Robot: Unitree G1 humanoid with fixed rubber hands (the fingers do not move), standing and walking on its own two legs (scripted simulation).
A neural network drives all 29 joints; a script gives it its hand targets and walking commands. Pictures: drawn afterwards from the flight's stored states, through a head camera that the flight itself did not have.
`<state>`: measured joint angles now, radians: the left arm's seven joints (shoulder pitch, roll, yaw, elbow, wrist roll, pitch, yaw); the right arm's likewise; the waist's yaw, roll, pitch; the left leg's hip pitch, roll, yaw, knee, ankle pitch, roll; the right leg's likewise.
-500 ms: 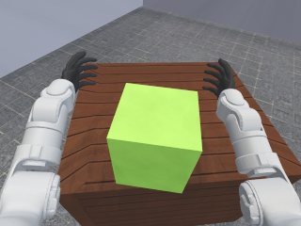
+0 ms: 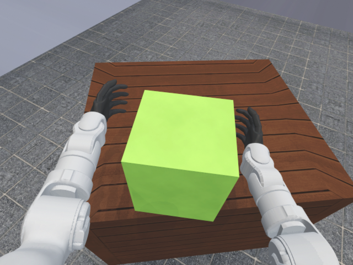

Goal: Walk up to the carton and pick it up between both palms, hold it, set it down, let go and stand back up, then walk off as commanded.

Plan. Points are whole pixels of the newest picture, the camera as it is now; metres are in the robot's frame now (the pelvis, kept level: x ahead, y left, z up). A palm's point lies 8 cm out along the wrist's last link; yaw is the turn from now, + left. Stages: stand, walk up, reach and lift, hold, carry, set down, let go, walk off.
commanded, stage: reach and lift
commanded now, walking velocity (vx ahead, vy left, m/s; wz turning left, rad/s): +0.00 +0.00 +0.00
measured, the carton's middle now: (180, 159) +0.36 -0.03 +0.01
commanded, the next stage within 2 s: none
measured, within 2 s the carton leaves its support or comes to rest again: neither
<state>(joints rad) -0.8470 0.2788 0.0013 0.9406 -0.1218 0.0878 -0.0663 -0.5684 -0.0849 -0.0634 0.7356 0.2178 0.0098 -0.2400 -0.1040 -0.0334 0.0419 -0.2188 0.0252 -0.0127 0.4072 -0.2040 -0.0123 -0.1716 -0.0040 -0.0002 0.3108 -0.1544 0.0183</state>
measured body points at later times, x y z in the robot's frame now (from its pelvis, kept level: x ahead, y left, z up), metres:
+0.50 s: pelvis +0.01 +0.00 +0.00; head +0.05 +0.02 +0.45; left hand +0.45 +0.12 +0.07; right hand +0.38 -0.19 +0.06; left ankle +0.01 +0.12 -0.75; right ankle +0.00 -0.14 -0.75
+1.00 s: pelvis +0.00 +0.00 +0.00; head +0.04 +0.03 +0.45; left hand +0.45 +0.11 +0.07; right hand +0.37 -0.18 +0.06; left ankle +0.01 +0.12 -0.75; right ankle +0.00 -0.14 -0.75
